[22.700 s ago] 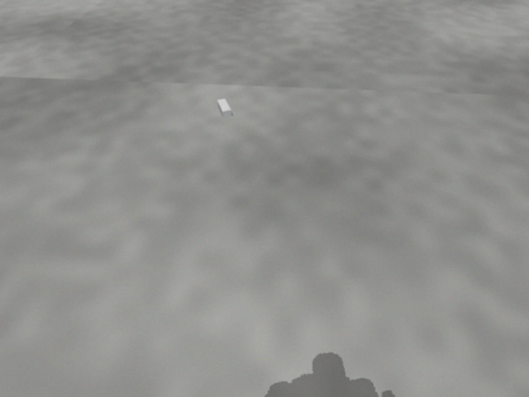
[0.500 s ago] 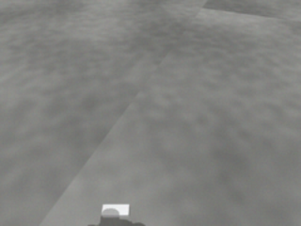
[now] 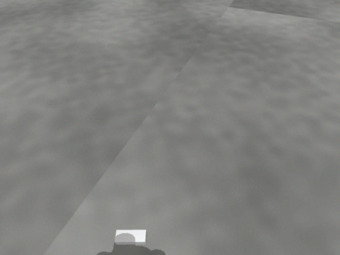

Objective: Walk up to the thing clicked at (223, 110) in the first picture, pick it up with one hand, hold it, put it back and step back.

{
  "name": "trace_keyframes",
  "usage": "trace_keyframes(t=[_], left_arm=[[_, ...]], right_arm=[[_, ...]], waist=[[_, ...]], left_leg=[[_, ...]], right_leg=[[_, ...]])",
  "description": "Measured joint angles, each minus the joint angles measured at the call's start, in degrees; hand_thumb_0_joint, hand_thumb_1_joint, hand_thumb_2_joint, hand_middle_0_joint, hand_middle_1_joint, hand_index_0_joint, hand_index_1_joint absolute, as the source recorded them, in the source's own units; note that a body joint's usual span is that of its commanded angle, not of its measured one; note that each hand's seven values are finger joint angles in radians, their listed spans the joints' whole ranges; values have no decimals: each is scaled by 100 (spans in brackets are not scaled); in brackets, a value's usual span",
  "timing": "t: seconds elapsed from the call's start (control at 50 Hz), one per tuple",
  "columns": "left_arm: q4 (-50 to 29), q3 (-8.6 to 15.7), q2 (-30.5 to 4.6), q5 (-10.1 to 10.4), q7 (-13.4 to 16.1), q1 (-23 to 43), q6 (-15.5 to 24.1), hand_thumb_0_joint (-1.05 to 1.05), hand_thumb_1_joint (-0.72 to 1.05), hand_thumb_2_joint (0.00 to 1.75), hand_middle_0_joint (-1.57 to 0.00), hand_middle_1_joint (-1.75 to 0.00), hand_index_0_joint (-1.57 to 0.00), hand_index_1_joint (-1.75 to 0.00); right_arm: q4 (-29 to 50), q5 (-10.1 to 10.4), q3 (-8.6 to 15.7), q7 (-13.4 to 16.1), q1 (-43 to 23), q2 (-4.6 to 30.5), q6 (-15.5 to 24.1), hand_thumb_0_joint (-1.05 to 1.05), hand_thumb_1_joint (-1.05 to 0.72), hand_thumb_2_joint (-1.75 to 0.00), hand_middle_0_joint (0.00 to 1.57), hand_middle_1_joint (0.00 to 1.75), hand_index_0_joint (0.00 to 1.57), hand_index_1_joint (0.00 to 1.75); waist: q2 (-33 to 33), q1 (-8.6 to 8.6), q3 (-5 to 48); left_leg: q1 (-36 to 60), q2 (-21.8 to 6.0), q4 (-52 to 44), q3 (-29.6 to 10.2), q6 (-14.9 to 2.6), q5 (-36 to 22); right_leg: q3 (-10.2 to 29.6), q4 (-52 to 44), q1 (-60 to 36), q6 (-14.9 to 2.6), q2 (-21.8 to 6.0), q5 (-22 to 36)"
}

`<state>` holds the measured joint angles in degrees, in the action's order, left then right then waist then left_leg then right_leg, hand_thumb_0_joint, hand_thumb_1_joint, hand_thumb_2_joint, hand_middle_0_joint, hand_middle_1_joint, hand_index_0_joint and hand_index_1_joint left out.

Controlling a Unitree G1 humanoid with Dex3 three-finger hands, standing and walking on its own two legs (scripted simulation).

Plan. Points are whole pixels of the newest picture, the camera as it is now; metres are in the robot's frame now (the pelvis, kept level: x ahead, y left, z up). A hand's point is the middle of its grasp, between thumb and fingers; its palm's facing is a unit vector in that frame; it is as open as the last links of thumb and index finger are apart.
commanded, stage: stand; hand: left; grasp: from above
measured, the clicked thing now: (131, 237) +0.39 +0.22 -0.76
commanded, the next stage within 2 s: rise first in 0.08 s
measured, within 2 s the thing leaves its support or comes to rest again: neither
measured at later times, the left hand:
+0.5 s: hand out of the picture +0.16 +0.25 -0.18, palm faces -0.06 -0.93 -0.36, open 10.5 cm
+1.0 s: hand out of the picture +0.12 +0.26 -0.26, palm faces -0.20 -0.86 -0.47, open 14.2 cm
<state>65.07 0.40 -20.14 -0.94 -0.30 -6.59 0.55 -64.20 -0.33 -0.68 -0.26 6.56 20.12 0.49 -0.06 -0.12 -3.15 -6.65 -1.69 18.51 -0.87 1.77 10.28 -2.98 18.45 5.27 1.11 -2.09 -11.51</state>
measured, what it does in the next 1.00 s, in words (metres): lowers itself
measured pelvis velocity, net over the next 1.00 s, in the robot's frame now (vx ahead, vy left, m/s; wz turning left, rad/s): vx -0.02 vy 0.01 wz -0.03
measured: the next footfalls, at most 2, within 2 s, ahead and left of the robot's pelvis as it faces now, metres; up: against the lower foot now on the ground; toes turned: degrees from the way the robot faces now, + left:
none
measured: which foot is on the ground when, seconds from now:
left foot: down 0.00-1.00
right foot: down 0.00-1.00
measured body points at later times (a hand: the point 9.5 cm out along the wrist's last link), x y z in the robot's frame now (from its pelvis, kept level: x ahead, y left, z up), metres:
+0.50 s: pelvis -0.02 +0.00 -0.03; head +0.05 +0.01 +0.42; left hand +0.16 +0.30 -0.15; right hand +0.08 -0.26 -0.15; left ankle +0.00 +0.14 -0.75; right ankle -0.02 -0.13 -0.75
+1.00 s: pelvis -0.02 +0.01 -0.11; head +0.09 +0.03 +0.32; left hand +0.13 +0.31 -0.23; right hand +0.15 -0.24 -0.20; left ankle +0.00 +0.14 -0.75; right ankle -0.02 -0.13 -0.75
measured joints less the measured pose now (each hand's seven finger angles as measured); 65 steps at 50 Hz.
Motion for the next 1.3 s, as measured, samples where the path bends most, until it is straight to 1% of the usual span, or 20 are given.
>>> trace_keyframes(t=[0.2, 0.22, 0.24, 0.28, 0.32, 0.36, 0.4, 0.42, 0.5, 0.58, 0.64, 0.72, 0.82, 0.94, 1.06, 1.12, 1.16, 1.2, 1.3], left_arm=[[-10, -1, -1, -5, 5, 14, 5, 1, 90, 90, -20, -30, -20, -30], [-158, 35, 15, 58, 33, -34, -4, 1, 89, 90, -20, -31, -19, -30], [-309, 84, 50, 120, 71, -11, 39, 1, 88, 91, -20, -33, -19, -32], [-345, 240, 118, 128, 89, 270, 126, 1, 83, 92, -19, -37, -18, -37], [-230, 424, 114, 17, 33, 650, 104, 1, 76, 92, -18, -45, -17, -44], [-170, 639, 67, -181, -40, 939, 89, 1, 66, 93, -17, -54, -16, -53], [-305, 787, 34, -353, -85, 1041, 30, 1, 55, 94, -14, -65, -14, -63], [-418, 819, 34, -423, -85, 1039, -19, 1, 49, 94, -13, -70, -13, -68], [-917, 855, 122, -625, -31, 848, -369, 1, 22, 97, -9, -86, -9, -84], [-1254, 851, 192, -793, 41, 621, -657, 0, -7, 99, -8, -96, -8, -94], [-1592, 920, 241, -912, 87, 416, -717, 0, -24, 99, -8, -100, -8, -99], [-2192, 933, 260, -1044, 120, 95, -735, 0, -40, 100, -8, -104, -7, -103], [-2869, 886, 263, -1199, 119, -239, -860, 0, -50, 101, -8, -105, -6, -105], [-3484, 811, 250, -1376, 116, -561, -1022, 0, -54, 101, -7, -106, -6, -106], [-3997, 777, 204, -1574, 130, -797, -1030, 0, -55, 99, -7, -106, -6, -106], [-4137, 745, 153, -1686, 152, -793, -980, 0, -55, 99, -8, -107, -7, -106], [-4075, 716, 81, -1827, 148, -682, -891, 0, -56, 98, -8, -107, -7, -106], [-3915, 692, -11, -2016, 148, -499, -745, 0, -56, 98, -8, -107, -7, -106], [-3403, 664, -256, -2639, 245, 141, -207, 0, -54, 98, -8, -106, -7, -105]], right_arm=[[13, 3, 2, 1, -6, -3, -2, 1, -90, -90, 21, 30, 21, 30], [209, 87, -4, 42, 65, -9, -27, 1, -91, -90, 21, 30, 21, 30], [484, 172, 4, 102, 159, -27, 27, 1, -91, -90, 21, 30, 21, 30], [940, 283, 28, 193, 272, -102, 126, 1, -91, -90, 20, 30, 21, 30], [1274, 297, 66, 231, 314, -232, 157, 1, -91, -90, 20, 30, 21, 30], [1519, 235, 126, 218, 354, -386, 179, 1, -91, -90, 20, 30, 21, 30], [1744, 188, 181, 183, 433, -513, 183, 1, -91, -90, 20, 30, 21, 30], [1847, 183, 200, 169, 481, -560, 179, 1, -91, -90, 20, 30, 21, 30], [2197, 203, 225, 102, 684, -656, 145, 1, -91, -90, 21, 30, 21, 30], [2474, 188, 237, 45, 797, -661, 204, 1, -91, -90, 21, 30, 21, 30], [2647, 156, 281, 26, 809, -649, 307, 1, -91, -90, 21, 30, 21, 30], [2796, 113, 329, 49, 733, -643, 430, 1, -90, -90, 21, 30, 21, 30], [2961, 74, 347, 90, 551, -669, 543, 1, -90, -90, 21, 30, 21, 30], [3186, 51, 298, 71, 374, -705, 692, 1, -89, -90, 21, 30, 21, 30], [3354, 41, 278, 13, 235, -707, 811, 1, -90, -90, 21, 30, 21, 30], [3376, 57, 277, -5, 158, -694, 860, 1, -90, -90, 21, 30, 21, 30], [3367, 58, 275, -21, 91, -671, 902, 1, -91, -90, 21, 30, 21, 30], [3347, 49, 285, -51, 19, -635, 957, 1, -90, -90, 21, 30, 21, 30], [3203, 35, 338, -131, -172, -512, 1078, 1, -89, -90, 21, 30, 21, 30]], waist=[[2, 3, 12], [2, 13, 57], [-3, 19, 53], [-6, 25, -9], [29, 49, -13], [90, 87, 72], [132, 120, 153], [137, 134, 178], [89, 208, 312], [46, 243, 487], [42, 227, 596], [49, 191, 704], [40, 172, 797], [23, 168, 926], [12, 148, 1083], [9, 129, 1131], [13, 122, 1171], [17, 122, 1216], [38, 116, 1334]], left_leg=[[12, 3, -3, -2, -3, 7], [-106, 6, 76, -2, -8, 34], [-264, 11, 211, -9, -14, 78], [-580, 11, 491, -22, -19, 164], [-959, -2, 802, -21, -11, 256], [-1369, -19, 1137, -2, 0, 372], [-1691, -39, 1453, 36, 4, 507], [-1799, -49, 1577, 53, 3, 568], [-2137, -75, 1948, 86, -15, 759], [-2642, -85, 2489, 89, -39, 1016], [-3141, -92, 3049, 83, -51, 1270], [-3740, -96, 3739, 50, -59, 1575], [-4321, -101, 4371, -8, -63, 1836], [-4931, -99, 4910, -73, -63, 2031], [-5660, -85, 5564, -126, -61, 2257], [-6026, -69, 5900, -157, -58, 2362], [-6318, -56, 6142, -169, -54, 2424], [-6659, -42, 6421, -179, -50, 2491], [-7677, -29, 7284, -198, -41, 2692]], right_leg=[[-3, -10, -17, 3, -4, -5], [0, 81, 107, 0, -8, -36], [-2, 224, 266, -2, -15, -86], [-3, 500, 577, -11, -19, -172], [12, 813, 962, -23, -10, -265], [47, 1166, 1393, -34, 0, -380], [99, 1485, 1737, -40, 14, -498], [121, 1601, 1851, -40, 22, -545], [168, 1900, 2175, -23, 43, -681], [193, 2392, 2664, 4, 44, -904], [211, 2932, 3157, 22, 43, -1143], [211, 3598, 3737, 40, 39, -1440], [185, 4194, 4285, 43, 40, -1695], [150, 4705, 4862, 46, 38, -1892], [134, 5362, 5573, 45, 24, -2136], [124, 5703, 5929, 46, 10, -2253], [127, 5959, 6220, 43, -2, -2329], [137, 6256, 6564, 42, -14, -2411], [179, 7151, 7596, 46, -17, -2633]])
